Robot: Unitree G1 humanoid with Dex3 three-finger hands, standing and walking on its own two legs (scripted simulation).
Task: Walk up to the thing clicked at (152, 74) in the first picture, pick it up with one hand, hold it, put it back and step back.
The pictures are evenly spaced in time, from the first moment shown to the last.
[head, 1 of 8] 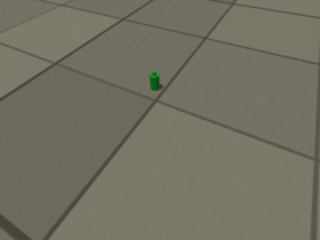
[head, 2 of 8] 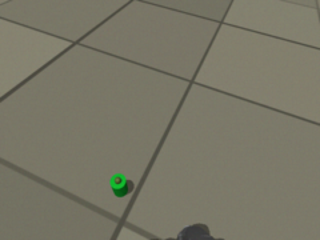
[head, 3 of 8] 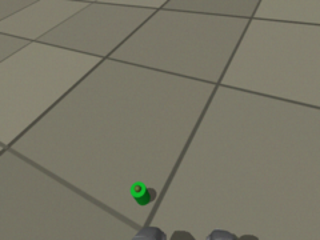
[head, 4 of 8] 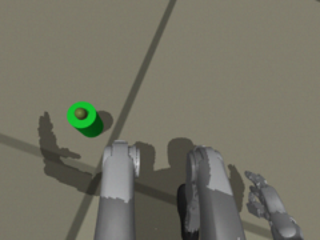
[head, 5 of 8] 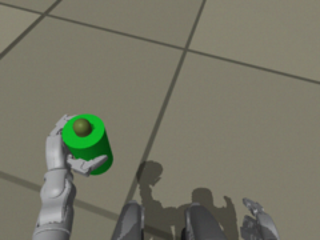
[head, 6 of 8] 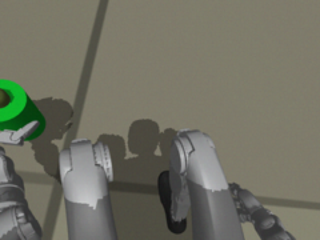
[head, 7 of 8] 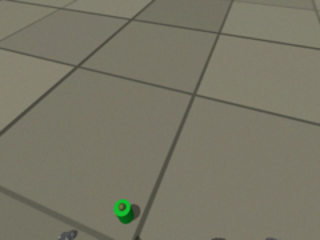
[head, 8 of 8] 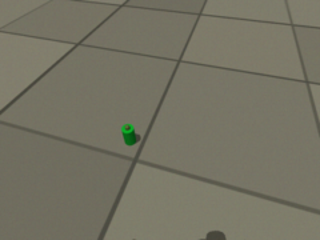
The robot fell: no
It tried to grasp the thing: yes
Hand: left
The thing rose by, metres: 0.67
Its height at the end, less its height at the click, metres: +0.00
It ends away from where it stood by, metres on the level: 0.01
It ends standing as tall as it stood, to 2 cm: yes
